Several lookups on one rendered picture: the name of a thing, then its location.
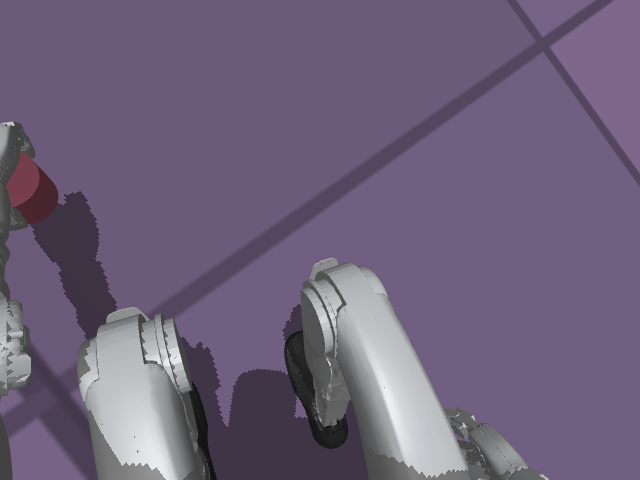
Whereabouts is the tin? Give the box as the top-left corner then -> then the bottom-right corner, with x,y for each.
6,152 -> 58,225

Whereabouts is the left robot foot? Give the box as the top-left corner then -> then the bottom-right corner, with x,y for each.
189,382 -> 217,480

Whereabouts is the right robot hand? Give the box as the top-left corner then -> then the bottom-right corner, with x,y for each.
443,407 -> 530,480

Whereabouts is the right robot foot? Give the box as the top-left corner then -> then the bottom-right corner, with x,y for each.
284,331 -> 348,449

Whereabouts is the left robot hand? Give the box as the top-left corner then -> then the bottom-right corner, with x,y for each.
0,121 -> 35,231

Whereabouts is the left robot arm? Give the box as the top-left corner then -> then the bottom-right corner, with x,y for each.
0,183 -> 31,480

